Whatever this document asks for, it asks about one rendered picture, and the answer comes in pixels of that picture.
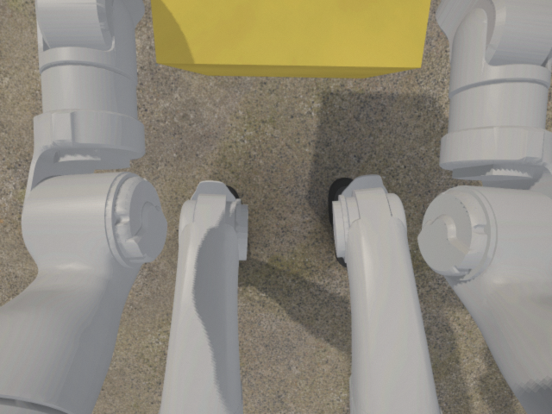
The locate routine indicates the right robot forearm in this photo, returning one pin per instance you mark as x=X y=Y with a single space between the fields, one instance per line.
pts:
x=500 y=55

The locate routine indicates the left robot foot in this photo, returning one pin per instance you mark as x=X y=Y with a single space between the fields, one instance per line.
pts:
x=232 y=190

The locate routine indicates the carton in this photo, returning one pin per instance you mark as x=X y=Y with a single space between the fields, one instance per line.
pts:
x=290 y=38

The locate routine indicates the left robot upper arm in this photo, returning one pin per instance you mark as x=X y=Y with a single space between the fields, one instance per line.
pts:
x=89 y=234

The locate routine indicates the left robot thigh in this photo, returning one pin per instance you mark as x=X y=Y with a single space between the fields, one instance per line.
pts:
x=203 y=364

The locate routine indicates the right robot upper arm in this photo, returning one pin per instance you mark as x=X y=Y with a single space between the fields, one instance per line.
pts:
x=494 y=247

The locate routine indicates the left robot forearm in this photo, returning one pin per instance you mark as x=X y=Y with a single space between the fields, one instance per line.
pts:
x=87 y=62

